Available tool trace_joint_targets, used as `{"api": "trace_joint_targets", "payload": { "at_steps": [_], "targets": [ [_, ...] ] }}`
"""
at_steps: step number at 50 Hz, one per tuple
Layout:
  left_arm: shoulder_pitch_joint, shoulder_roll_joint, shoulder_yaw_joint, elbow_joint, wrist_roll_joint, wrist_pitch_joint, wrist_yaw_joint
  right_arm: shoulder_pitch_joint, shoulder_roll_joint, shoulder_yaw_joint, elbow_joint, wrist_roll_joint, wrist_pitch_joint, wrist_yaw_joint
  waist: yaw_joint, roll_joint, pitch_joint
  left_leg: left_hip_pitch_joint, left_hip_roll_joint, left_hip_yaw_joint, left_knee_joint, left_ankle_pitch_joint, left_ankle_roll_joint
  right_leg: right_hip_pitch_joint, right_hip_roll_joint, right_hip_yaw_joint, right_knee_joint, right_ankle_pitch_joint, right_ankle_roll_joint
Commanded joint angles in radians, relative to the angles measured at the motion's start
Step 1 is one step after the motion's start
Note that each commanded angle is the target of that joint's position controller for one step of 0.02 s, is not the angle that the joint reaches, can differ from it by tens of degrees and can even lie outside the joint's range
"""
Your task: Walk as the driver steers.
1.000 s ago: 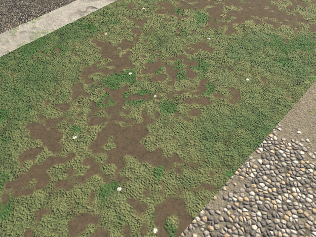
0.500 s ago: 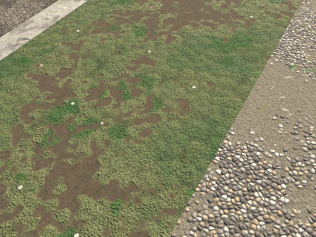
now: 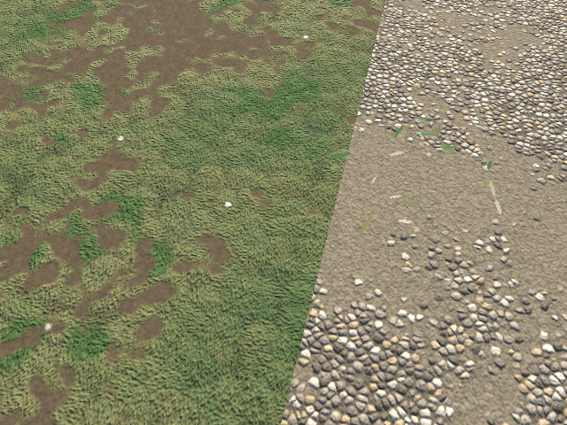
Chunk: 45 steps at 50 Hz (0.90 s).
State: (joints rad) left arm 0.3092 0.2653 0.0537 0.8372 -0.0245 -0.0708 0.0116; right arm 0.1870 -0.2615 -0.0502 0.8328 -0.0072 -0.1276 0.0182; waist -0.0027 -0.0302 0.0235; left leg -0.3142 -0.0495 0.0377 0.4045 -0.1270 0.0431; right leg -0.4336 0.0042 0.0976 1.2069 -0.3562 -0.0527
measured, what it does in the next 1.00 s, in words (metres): walks ahead, turning left: right foot, then left foot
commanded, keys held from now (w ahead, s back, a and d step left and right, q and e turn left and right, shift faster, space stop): w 0.32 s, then w+q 0.68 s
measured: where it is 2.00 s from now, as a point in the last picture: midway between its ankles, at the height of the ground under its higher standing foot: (258, 270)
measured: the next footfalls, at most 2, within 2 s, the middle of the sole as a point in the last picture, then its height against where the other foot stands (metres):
right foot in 0.34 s outside the picture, level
left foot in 0.92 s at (262, 361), level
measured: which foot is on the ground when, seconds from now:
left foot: down 0.00-0.34, up 0.36-0.90, down 0.92-1.00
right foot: up 0.00-0.32, down 0.34-0.92, up 0.94-1.00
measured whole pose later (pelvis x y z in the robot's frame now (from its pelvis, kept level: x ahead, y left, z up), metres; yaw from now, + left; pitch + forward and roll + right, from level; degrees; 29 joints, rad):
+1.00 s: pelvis +0.53 -0.01 -0.02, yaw +17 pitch +2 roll +0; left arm 0.30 0.27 0.05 0.85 -0.02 -0.10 0.01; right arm 0.12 -0.27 -0.07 0.71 0.02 -0.05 0.04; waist 0.01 0.00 0.06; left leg -0.46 -0.08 0.06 0.63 -0.20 0.12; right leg -0.23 -0.03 -0.04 1.19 -0.47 0.00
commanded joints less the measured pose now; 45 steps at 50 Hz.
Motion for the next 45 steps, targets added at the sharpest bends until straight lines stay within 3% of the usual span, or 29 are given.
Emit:
{"api": "trace_joint_targets", "payload": {
  "at_steps": [1,5,9,12,14,16,17,18,19,20,21,22,23,25,29,34,37,40,43,44,45],
  "targets": [
    [0.036,0.029,0.007,-0.067,0.003,-0.008,-0.004,0.04,-0.075,-0.014,-0.018,0.001,-0.013,0.006,0.015,0.092,-0.049,0.167,0.273,-0.305,-0.249,0.038,0.199,-0.177,-0.11,0.015,-0.047,0.052,0.0],
    [-0.098,0.017,-0.011,-0.126,0.023,-0.013,-0.008,0.08,-0.139,-0.03,0.009,0.014,-0.009,-0.001,-0.006,0.072,-0.009,0.148,0.279,-0.215,-0.3,0.114,0.215,-0.231,-0.143,-0.027,-0.278,0.185,0.026],
    [-0.228,0.02,-0.02,-0.158,0.014,-0.023,-0.022,0.132,-0.165,-0.03,0.029,0.028,0.01,-0.005,-0.049,0.091,0.007,0.137,0.236,-0.113,-0.278,0.134,0.168,-0.146,-0.101,-0.084,-0.515,0.354,0.035],
    [-0.304,0.042,-0.017,-0.194,0.004,-0.025,-0.033,0.186,-0.176,-0.029,0.055,0.036,0.023,-0.004,-0.069,0.107,0.02,0.203,0.274,-0.128,-0.246,0.093,0.149,-0.128,-0.084,-0.09,-0.6,0.343,0.022],
    [-0.315,0.063,-0.01,-0.21,0.003,-0.029,-0.041,0.189,-0.187,-0.031,0.063,0.039,0.034,-0.005,-0.054,0.114,0.022,0.252,0.304,-0.14,-0.205,0.1,0.132,-0.102,-0.069,-0.098,-0.647,0.285,-0.004],
    [-0.192,0.102,0.014,-0.179,0.01,-0.031,-0.04,0.167,-0.19,-0.028,0.062,0.037,0.047,-0.009,0.028,0.109,-0.04,0.252,0.273,-0.1,-0.049,0.296,0.096,0.088,-0.022,-0.138,-0.704,0.256,-0.038],
    [-0.03,0.156,0.043,-0.135,0.014,-0.032,-0.031,0.173,-0.155,-0.014,0.057,0.029,0.048,-0.011,0.097,0.076,-0.135,0.167,0.216,-0.06,0.163,0.347,0.064,0.322,-0.044,-0.106,-0.711,0.257,-0.071],
    [0.158,0.255,0.068,-0.111,0.026,-0.026,-0.017,0.179,-0.087,0.015,0.021,-0.003,0.042,-0.012,0.152,-0.108,-0.289,-0.054,0.135,-0.001,0.532,0.023,0.018,0.605,-0.288,0.175,-0.72,0.274,-0.139],
    [0.176,0.286,0.069,-0.105,0.035,-0.022,-0.027,0.288,-0.004,0.036,0.019,0.026,0.021,-0.008,0.092,-0.328,-0.377,-0.374,0.003,-0.08,0.797,-0.45,-0.007,0.798,-0.441,0.596,-0.879,0.08,-0.265],
    [0.146,0.182,0.046,-0.11,0.027,-0.029,-0.031,0.226,-0.13,0.004,0.032,0.053,0.011,-0.009,0.115,-0.162,-0.271,-0.467,0.054,-0.177,0.902,-0.414,0.006,0.705,-0.413,0.552,-0.91,0.02,-0.226],
    [0.073,0.138,0.031,-0.119,0.02,-0.035,-0.033,0.155,-0.157,-0.008,0.011,0.062,0.009,-0.009,0.092,-0.114,-0.166,-0.484,0.095,-0.171,0.889,-0.306,0.02,0.583,-0.379,0.385,-0.918,0.086,-0.184],
    [-0.006,0.106,0.02,-0.126,0.021,-0.038,-0.037,0.128,-0.138,-0.009,0.013,0.051,0.018,-0.016,0.054,-0.046,-0.122,-0.432,0.139,-0.157,0.846,-0.217,0.011,0.47,-0.331,0.269,-0.946,0.171,-0.158],
    [-0.055,0.078,0.015,-0.127,0.023,-0.043,-0.041,0.119,-0.125,-0.014,0.014,0.038,0.03,-0.02,0.028,-0.049,-0.076,-0.4,0.164,-0.155,0.791,-0.156,0.003,0.392,-0.289,0.174,-0.983,0.221,-0.141],
    [-0.077,0.062,0.016,-0.108,0.035,-0.058,-0.041,0.149,-0.087,-0.015,0.023,0.041,0.057,-0.016,-0.007,-0.069,-0.061,-0.321,0.179,-0.154,0.77,-0.084,-0.007,0.312,-0.253,0.061,-1.032,0.335,-0.128],
    [-0.036,0.087,0.03,-0.059,0.045,-0.066,-0.022,0.093,-0.061,-0.02,-0.005,0.038,0.078,-0.015,-0.009,-0.025,-0.014,-0.413,0.164,-0.189,0.683,0.044,-0.022,0.329,-0.251,-0.081,-1.061,0.502,-0.13],
    [-0.014,0.114,0.035,-0.028,0.039,-0.053,0.002,-0.05,-0.041,-0.014,-0.06,0.027,0.073,0.007,0.031,-0.015,0.038,-0.423,0.145,-0.123,0.419,0.229,-0.019,0.369,-0.238,-0.206,-1.09,0.483,-0.096],
    [0.048,0.129,0.039,0.003,0.032,-0.038,0.01,-0.151,-0.023,-0.003,-0.112,0.025,0.071,0.027,0.071,0.0,0.074,-0.463,0.144,-0.07,0.323,0.22,0.001,0.463,-0.269,-0.246,-1.069,0.527,-0.09],
    [0.078,0.142,0.043,0.021,0.023,-0.014,0.012,-0.219,-0.017,0.0,-0.165,0.03,0.069,0.048,0.085,-0.002,0.088,-0.488,0.13,-0.009,0.27,0.125,0.025,0.562,-0.296,-0.279,-1.006,0.627,-0.086],
    [0.044,0.184,0.052,0.008,0.016,0.006,0.022,-0.179,-0.047,-0.017,-0.192,0.034,0.074,0.06,0.028,-0.056,0.019,-0.316,0.046,0.087,0.255,-0.015,0.075,0.577,-0.295,-0.323,-0.847,1.065,-0.061],
    [0.03,0.199,0.056,0.002,0.014,0.013,0.027,-0.105,-0.074,-0.032,-0.184,0.037,0.077,0.058,-0.018,-0.081,-0.029,-0.212,0.008,0.108,0.26,-0.065,0.098,0.569,-0.292,-0.33,-0.735,1.207,-0.054],
    [0.009,0.213,0.059,-0.003,0.011,0.019,0.03,0.022,-0.123,-0.058,-0.159,0.039,0.078,0.052,-0.092,-0.083,-0.099,-0.031,-0.025,0.105,0.213,-0.052,0.131,0.515,-0.274,-0.337,-0.56,1.225,-0.037]
  ]
}}
Keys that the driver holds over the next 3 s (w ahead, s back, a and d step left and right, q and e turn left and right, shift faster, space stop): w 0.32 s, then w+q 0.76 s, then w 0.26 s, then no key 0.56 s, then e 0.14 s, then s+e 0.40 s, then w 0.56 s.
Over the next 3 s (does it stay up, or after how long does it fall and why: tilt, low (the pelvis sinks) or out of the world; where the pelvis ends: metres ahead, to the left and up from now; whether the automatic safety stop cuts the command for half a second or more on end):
stays up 0.87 0.07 0.01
